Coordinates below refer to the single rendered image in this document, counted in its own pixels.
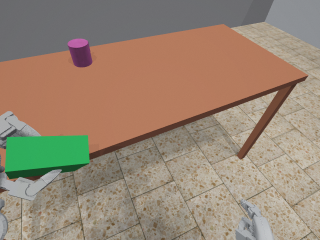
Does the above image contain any robot right hand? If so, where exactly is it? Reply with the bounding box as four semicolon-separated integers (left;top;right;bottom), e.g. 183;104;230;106
235;199;275;240

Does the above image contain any sponge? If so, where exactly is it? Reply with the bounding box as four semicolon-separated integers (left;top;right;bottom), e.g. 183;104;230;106
5;135;90;179

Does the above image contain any robot left hand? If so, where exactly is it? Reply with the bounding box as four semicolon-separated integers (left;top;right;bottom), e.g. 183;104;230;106
0;111;62;201

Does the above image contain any table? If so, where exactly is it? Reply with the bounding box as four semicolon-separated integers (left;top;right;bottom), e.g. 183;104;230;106
0;24;309;240

